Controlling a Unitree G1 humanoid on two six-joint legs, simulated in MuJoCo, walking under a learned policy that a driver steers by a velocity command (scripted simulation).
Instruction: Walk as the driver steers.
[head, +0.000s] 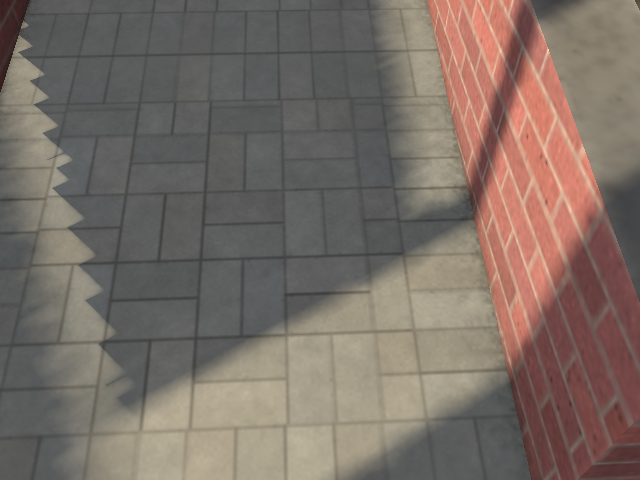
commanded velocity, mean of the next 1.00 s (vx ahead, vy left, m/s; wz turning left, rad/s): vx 0.50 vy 0.00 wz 0.34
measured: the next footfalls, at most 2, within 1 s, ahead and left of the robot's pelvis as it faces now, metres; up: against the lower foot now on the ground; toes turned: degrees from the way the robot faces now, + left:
right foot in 0.22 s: +0.30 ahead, -0.15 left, +0.00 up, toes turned +12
left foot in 0.72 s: +0.49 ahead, +0.21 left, +0.01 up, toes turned +26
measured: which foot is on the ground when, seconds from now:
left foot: down 0.00-0.24, up 0.26-0.70, down 0.72-1.00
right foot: up 0.00-0.20, down 0.22-0.74, up 0.76-1.00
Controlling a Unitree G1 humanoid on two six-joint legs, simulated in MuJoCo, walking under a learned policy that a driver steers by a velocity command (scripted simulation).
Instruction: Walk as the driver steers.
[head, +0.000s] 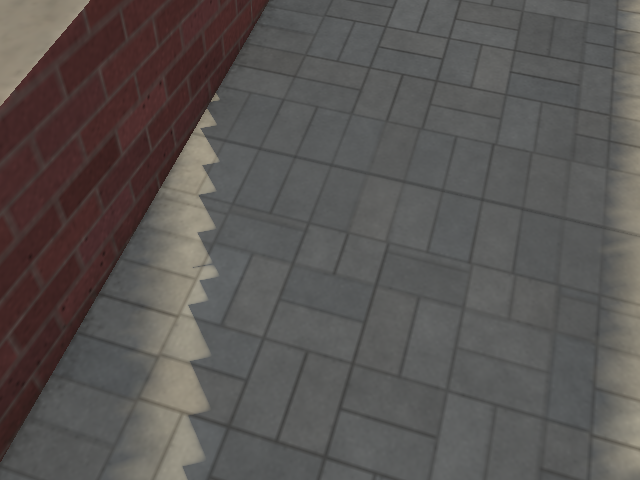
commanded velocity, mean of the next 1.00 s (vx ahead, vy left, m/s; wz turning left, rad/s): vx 0.43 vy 0.00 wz -0.49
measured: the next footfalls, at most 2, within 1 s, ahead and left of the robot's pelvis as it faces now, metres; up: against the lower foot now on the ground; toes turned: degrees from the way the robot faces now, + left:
right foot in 0.30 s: +0.32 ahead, -0.16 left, +0.05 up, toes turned -14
left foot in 0.78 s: +0.67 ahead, -0.09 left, +0.10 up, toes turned -28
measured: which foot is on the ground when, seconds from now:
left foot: down 0.00-0.30, up 0.32-0.76, down 0.78-1.00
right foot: up 0.00-0.28, down 0.30-0.80, up 0.82-1.00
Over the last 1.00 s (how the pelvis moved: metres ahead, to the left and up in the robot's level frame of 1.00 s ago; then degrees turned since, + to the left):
0.48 0.12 0.01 19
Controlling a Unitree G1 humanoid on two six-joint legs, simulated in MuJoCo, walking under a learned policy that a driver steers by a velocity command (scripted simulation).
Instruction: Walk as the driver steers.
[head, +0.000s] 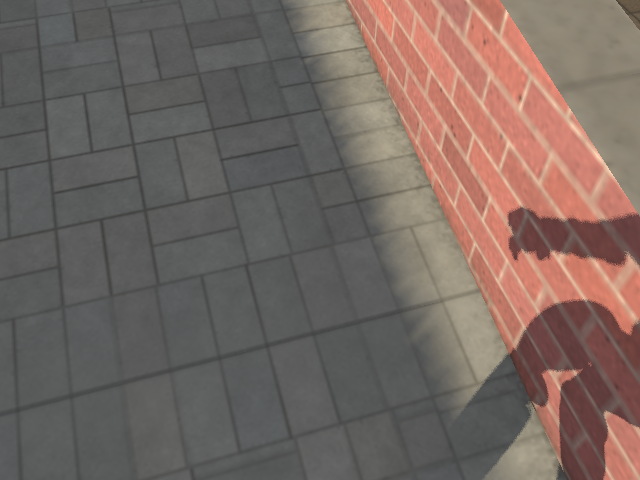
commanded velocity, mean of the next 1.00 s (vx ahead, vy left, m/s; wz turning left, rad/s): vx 0.04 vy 0.00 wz -0.07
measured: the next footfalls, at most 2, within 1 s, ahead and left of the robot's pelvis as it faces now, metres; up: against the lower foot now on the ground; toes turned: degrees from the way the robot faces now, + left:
right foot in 0.14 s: +0.14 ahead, -0.13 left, -0.01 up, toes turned -1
left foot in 0.40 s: +0.12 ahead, +0.12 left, +0.00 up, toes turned -2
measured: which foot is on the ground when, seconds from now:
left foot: down 0.00-0.14, up 0.16-0.38, down 0.40-1.00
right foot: up 0.00-0.12, down 0.14-1.00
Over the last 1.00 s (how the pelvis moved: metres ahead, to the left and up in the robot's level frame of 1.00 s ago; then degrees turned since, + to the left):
0.50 -0.14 0.09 -33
